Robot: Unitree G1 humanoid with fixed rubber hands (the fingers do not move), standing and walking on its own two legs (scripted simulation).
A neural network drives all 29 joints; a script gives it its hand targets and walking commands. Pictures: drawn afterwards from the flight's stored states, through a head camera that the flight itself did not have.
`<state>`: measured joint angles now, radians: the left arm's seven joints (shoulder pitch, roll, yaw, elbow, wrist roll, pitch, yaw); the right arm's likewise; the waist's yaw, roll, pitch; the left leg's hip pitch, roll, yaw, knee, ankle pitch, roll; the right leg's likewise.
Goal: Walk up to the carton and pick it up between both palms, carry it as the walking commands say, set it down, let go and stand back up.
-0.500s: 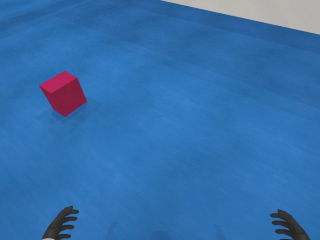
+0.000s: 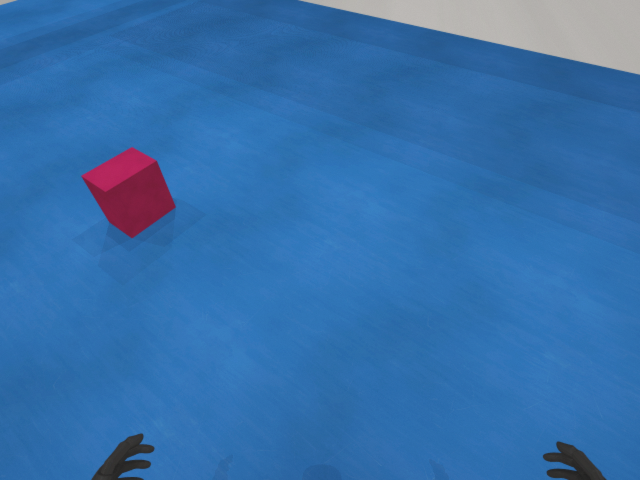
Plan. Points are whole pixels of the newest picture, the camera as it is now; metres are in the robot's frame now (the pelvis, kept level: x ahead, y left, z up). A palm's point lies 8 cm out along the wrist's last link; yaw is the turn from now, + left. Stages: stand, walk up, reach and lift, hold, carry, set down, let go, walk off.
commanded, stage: stand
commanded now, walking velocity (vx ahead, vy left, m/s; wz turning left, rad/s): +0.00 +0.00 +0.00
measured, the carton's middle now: (132, 192) +1.32 +0.90 -0.64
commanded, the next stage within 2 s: walk up in 0.84 s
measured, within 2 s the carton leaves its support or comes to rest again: neither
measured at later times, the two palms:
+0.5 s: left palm out of the picture +0.10 +0.31 -0.09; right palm out of the picture +0.10 -0.31 -0.09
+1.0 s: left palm out of the picture +0.10 +0.31 -0.09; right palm out of the picture +0.10 -0.31 -0.09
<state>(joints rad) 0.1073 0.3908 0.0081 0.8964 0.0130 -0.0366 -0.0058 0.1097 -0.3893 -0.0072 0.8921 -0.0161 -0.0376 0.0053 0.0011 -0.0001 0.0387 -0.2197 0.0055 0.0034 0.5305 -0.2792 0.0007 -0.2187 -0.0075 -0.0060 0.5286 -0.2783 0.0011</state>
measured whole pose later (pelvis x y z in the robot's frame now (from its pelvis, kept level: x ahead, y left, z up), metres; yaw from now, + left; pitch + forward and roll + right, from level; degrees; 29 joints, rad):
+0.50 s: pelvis +0.00 +0.00 +0.01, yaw +0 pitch -2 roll +0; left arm 0.08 0.39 0.00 1.04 0.01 -0.03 0.00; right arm 0.09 -0.39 -0.01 1.03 -0.01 -0.03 0.00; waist 0.00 0.00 0.04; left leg -0.14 0.00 0.00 0.38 -0.19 0.00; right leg -0.14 -0.01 -0.01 0.37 -0.19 0.00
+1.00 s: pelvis +0.00 +0.00 +0.01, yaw +0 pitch -2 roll +0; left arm 0.08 0.40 0.00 1.06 0.01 -0.02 0.00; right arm 0.09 -0.40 -0.01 1.06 -0.01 -0.02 0.00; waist 0.00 0.00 0.04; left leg -0.12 0.00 0.00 0.34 -0.18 0.00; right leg -0.12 -0.01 -0.01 0.34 -0.18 0.00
